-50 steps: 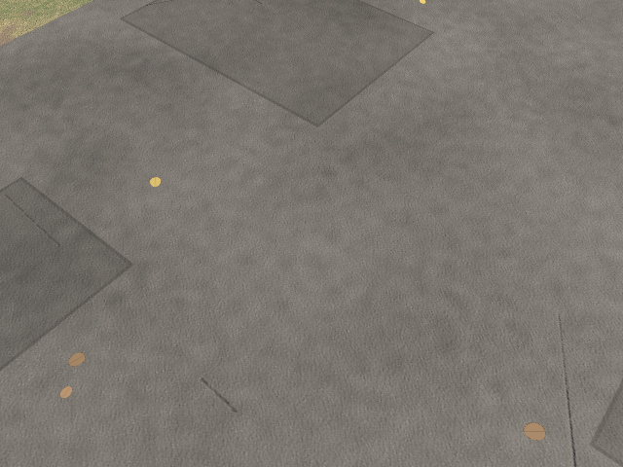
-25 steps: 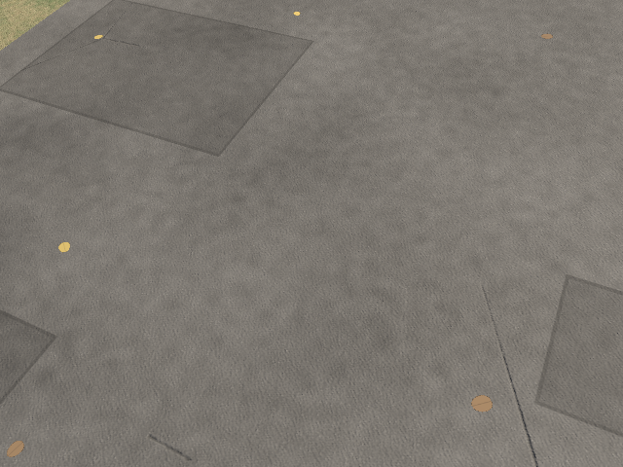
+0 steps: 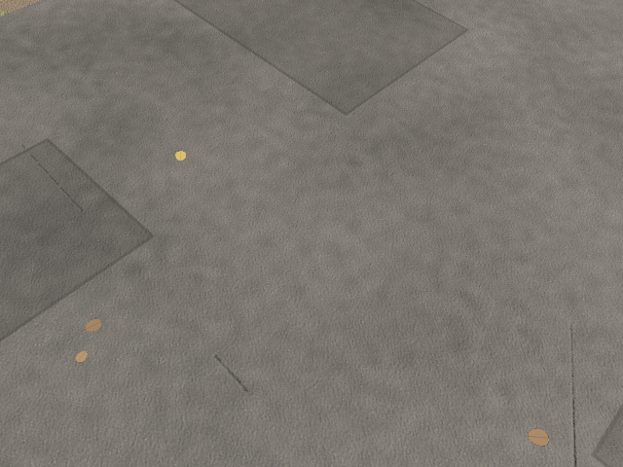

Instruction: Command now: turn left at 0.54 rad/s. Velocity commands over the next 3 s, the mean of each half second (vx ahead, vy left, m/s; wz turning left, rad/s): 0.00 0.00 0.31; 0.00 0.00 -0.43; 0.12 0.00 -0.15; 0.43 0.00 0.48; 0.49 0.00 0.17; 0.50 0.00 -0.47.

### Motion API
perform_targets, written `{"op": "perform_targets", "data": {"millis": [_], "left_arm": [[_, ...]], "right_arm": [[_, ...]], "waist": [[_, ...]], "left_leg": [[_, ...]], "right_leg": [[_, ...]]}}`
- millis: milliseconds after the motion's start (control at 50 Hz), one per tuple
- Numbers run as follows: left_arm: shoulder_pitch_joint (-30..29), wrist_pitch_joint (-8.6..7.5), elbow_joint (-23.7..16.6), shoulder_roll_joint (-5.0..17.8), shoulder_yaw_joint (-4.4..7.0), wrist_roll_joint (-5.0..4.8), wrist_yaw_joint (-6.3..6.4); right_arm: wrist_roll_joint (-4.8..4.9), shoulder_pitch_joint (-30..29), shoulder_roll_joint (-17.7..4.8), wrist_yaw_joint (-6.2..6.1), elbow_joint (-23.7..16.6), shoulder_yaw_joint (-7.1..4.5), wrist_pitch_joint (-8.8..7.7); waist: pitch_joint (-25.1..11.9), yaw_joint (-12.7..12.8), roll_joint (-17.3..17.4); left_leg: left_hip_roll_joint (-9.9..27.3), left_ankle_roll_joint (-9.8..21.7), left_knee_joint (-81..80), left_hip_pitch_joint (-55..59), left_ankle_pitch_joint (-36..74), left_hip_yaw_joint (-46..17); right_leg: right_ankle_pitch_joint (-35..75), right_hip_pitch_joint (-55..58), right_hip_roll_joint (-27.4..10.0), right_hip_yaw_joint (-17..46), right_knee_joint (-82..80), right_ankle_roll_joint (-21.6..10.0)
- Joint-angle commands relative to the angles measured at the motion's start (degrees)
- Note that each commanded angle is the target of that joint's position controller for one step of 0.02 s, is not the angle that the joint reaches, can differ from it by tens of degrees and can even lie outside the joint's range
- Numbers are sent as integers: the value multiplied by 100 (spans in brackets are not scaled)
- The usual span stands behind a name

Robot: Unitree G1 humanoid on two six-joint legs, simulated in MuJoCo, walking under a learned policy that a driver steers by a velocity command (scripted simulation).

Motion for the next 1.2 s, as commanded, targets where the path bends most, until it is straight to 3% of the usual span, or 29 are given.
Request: {"op": "perform_targets", "data": {"millis": [20,220,280,320,340,360,380,400,440,480,620,660,700,720,740,760,800,840,900,940,980,1000,1020,1040,1060,1080,1100,1120,1200], "left_arm": [[-37,-109,-345,385,100,-35,9],[-202,-304,-431,378,58,-71,-85],[94,-369,-335,403,37,-89,-177],[313,-414,-260,221,-37,-57,-265],[331,-440,-249,109,-103,26,-303],[258,-452,-296,359,-108,136,-298],[-184,-446,-376,458,-168,190,-290],[-358,-444,-379,286,-210,134,-308],[-155,-452,-313,464,-164,32,-335],[-52,-471,-301,745,-111,-54,-295],[53,-210,-534,757,-40,-157,-136],[-31,-137,-664,729,-25,-176,-126],[-34,-104,-770,636,-38,-201,-143],[47,-93,-780,566,-52,-187,-164],[114,-90,-801,553,-34,-147,-193],[131,-85,-802,771,65,-127,-215],[271,5,-728,623,64,-192,-251],[31,36,-833,361,-45,-180,-282],[-76,27,-1042,295,-110,-200,-411],[50,40,-1088,436,-54,-206,-452],[468,70,-1001,494,24,-167,-438],[742,73,-947,665,112,-138,-367],[1000,52,-1037,1323,290,-149,-263],[1027,-71,-1174,1716,301,87,-287],[1062,-199,-1155,1371,213,162,-341],[806,-272,-1104,1179,137,108,-328],[531,-272,-1098,1028,111,-13,-282],[303,-239,-1122,895,52,-105,-237],[186,-189,-1095,528,-126,8,-115]], "right_arm": [[11,-179,-917,-91,-492,-232,-71],[10,-289,-1149,-98,-659,-338,89],[-11,-454,-964,-79,-697,-256,128],[10,-586,-660,-88,-652,-113,142],[-19,-421,-400,-84,-539,-9,118],[-190,-26,-184,-71,-405,64,64],[-267,415,-286,-49,-328,23,13],[-325,268,-461,-58,-303,1,-6],[-245,-296,-699,-96,-273,-89,-17],[-177,-399,-680,-139,-345,-107,9],[-87,-196,-469,-142,-292,-191,-119],[-81,-81,-528,-113,-276,-250,-136],[-105,22,-736,-106,-286,-335,-118],[-149,120,-875,-115,-295,-373,-111],[-178,40,-891,-146,-356,-365,-128],[-174,-9,-791,-182,-445,-307,-149],[-68,-414,-760,-223,-505,-281,-150],[-51,-348,-923,-233,-448,-333,-101],[-49,-317,-1024,-216,-437,-385,17],[28,-241,-1104,-174,-393,-414,40],[151,-321,-1056,-134,-372,-395,5],[139,-25,-869,-94,-251,-346,-52],[-106,97,-597,-67,-339,-261,-90],[-234,-445,-394,-103,-705,-153,-111],[-105,-676,-691,-137,-682,-240,-91],[-14,-688,-748,-154,-638,-261,-60],[-48,-567,-776,-202,-509,-296,-33],[-98,-547,-833,-241,-481,-324,-8],[-26,-159,-562,-158,-226,-235,9]], "waist": [[-804,78,806],[-647,-103,1113],[-937,-84,1144],[-1007,104,1037],[-975,148,867],[-1044,-133,150],[-799,-655,-579],[-686,-562,-725],[-491,-165,-515],[-382,-109,-614],[-701,18,-389],[-753,10,-114],[-687,35,583],[-614,5,1061],[-641,-5,1566],[-610,-21,1209],[-398,191,574],[-326,-8,768],[-604,-130,1078],[-728,-131,1166],[-796,116,1063],[-861,185,705],[-909,154,-679],[-1173,291,-1543],[-1357,537,-676],[-981,337,-518],[-778,187,-251],[-661,102,-299],[-1002,-14,-420]], "left_leg": [[1307,933,-831,1040,2492,-1489],[1130,979,-641,628,1408,-2389],[1189,918,-297,759,2194,-2386],[1037,693,-81,542,2220,-2200],[842,406,-107,338,1672,-2048],[416,53,330,145,636,-1548],[-44,-251,319,89,-760,-1005],[122,-455,8,468,-598,-869],[49,-454,-2,568,-4,-731],[38,-425,61,411,181,-652],[-54,-438,322,185,151,-282],[93,-311,156,444,463,-356],[674,86,-295,833,1021,-900],[1365,537,-565,1103,1669,-1532],[2237,1134,-744,1178,2537,-2192],[2632,1461,-769,1047,3108,-2329],[2158,1072,-671,859,2845,-1420],[1799,904,-682,1007,2918,-808],[1666,826,-555,973,3042,-212],[1767,761,-376,1009,2895,-121],[1705,480,123,743,2409,144],[1459,131,757,306,1755,470],[894,-471,2323,-1123,-318,952],[63,-778,3652,-2296,-2782,333],[212,-770,4341,-2336,-2688,-300],[313,-693,4380,-2353,-2164,-357],[409,-689,4134,-2333,-1649,-364],[444,-728,3887,-2238,-1272,-383],[339,-916,3477,-1525,-584,-143]], "right_leg": [[480,-475,-8,259,-23,125],[367,297,205,435,-2172,202],[416,789,106,279,-2629,99],[1265,1584,14,155,-3732,-54],[2225,2141,-140,309,-4555,-174],[3313,2559,-817,1130,-4644,-420],[3898,2142,-1191,1551,-4381,-1016],[2876,1568,-1243,1717,-4535,-1341],[1744,1502,-724,1447,-4546,-957],[1844,1540,-703,1627,-4491,-933],[2680,1764,-634,2221,-3969,-1257],[2558,1465,-387,2067,-3698,-1112],[1865,798,114,1429,-2986,-741],[1114,257,430,944,-2358,-493],[-728,-145,484,531,-1257,-317],[-1310,-386,248,502,-42,-168],[-775,-444,-50,477,116,-30],[-240,-457,-145,147,-413,102],[-17,332,-171,-248,-1530,84],[205,704,-71,-471,-2191,-10],[1091,1433,151,-723,-3311,-242],[1781,2142,221,-481,-3899,-447],[3862,3205,-888,1265,-4167,-948],[4999,3130,-2254,3328,-4284,-2343],[4204,2968,-2210,3122,-4466,-2579],[3567,2631,-1853,2554,-4489,-2243],[2939,2439,-1494,2176,-4498,-1893],[2820,2245,-1302,1980,-4503,-1711],[3320,2106,-1013,1306,-4471,-1670]]}}
Next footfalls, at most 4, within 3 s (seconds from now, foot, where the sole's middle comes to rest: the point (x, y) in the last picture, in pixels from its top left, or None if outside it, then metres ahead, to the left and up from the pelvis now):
0.36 right None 0.09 -0.14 -0.78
1.00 right None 0.05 -0.19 -0.78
1.54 left None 0.12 0.03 -0.78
1.96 right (395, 464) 0.45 -0.21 -0.78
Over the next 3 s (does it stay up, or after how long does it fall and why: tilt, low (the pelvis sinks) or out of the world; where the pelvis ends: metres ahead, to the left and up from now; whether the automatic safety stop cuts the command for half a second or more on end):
stays up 0.81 -0.04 -0.03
